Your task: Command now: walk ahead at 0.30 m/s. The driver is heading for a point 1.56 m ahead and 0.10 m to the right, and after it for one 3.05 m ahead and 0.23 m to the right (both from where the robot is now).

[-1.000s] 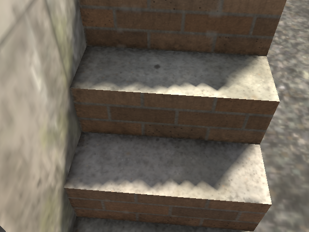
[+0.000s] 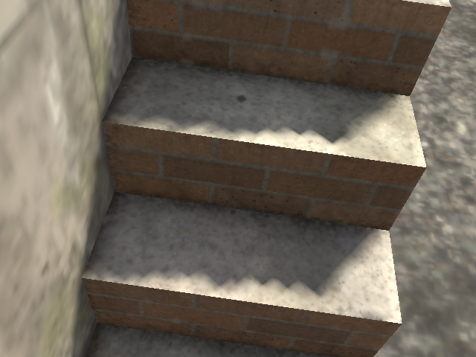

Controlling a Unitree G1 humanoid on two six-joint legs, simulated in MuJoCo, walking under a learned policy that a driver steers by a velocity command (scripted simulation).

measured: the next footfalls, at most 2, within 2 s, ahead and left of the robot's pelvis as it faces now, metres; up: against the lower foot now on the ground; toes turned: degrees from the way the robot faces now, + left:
right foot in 0.10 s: +0.06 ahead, -0.18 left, +0.00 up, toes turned -1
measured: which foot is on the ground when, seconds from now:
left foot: down 0.00-1.00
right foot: up 0.00-0.08, down 0.10-1.00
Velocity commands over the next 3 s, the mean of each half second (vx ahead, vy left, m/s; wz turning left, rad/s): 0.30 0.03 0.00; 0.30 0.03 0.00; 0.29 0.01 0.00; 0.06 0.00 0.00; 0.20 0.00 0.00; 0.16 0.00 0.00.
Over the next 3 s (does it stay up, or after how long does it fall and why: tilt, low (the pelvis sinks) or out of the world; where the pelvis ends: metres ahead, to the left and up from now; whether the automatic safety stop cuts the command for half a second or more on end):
stays up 0.03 -0.03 -0.01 its command is cut before an obstacle from the start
